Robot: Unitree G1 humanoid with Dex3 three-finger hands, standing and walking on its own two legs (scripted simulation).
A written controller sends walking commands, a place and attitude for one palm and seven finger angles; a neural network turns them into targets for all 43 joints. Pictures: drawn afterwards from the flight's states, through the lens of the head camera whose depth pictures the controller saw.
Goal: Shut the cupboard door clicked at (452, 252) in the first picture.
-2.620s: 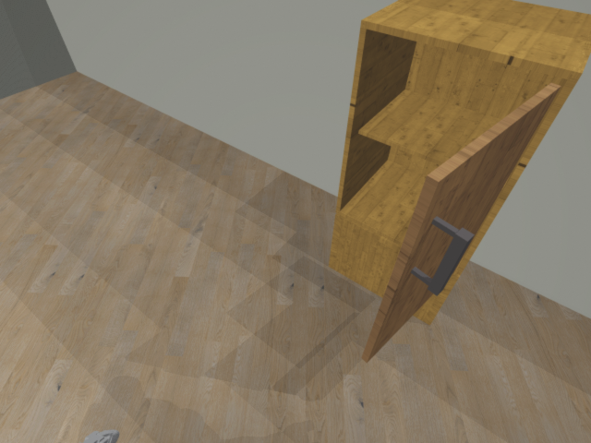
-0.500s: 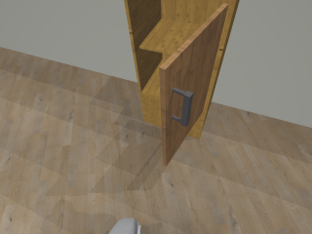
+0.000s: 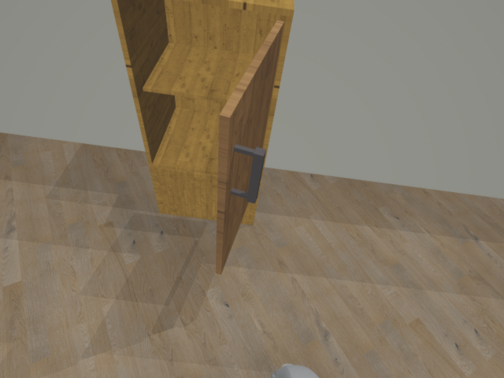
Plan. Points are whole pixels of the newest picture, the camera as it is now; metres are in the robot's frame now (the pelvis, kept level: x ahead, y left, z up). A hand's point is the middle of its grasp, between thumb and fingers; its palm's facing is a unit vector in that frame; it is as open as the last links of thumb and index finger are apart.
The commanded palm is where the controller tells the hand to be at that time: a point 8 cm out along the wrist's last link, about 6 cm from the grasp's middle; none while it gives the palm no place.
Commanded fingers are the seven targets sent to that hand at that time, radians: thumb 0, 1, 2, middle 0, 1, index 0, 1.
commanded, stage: walk around to get in front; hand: left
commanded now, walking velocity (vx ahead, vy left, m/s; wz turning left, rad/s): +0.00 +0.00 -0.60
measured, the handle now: (246, 174) +0.50 +0.06 +0.00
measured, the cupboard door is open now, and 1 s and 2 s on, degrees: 79 79 79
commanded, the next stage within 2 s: none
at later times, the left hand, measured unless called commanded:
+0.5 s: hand (188, 363) +0.17 +0.12 -0.16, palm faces -0.31 -0.92 -0.25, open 7.4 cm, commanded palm none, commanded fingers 0.00 0.90 0.90 -0.20 -0.30 -0.20 -0.30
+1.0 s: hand (170, 339) +0.21 +0.16 -0.18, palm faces -0.54 -0.83 -0.16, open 7.4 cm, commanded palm none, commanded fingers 0.00 0.90 0.90 -0.20 -0.30 -0.20 -0.30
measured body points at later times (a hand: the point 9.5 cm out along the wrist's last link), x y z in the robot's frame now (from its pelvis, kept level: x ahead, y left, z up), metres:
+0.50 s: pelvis +0.00 -0.04 -0.01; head +0.03 -0.06 +0.44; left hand +0.19 +0.17 -0.14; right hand -0.04 -0.30 -0.16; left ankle +0.04 +0.11 -0.67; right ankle -0.03 -0.14 -0.74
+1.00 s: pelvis +0.04 +0.03 +0.00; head +0.10 +0.05 +0.45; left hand +0.24 +0.21 -0.17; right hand -0.05 -0.21 -0.12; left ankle +0.08 +0.08 -0.74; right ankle -0.10 -0.09 -0.64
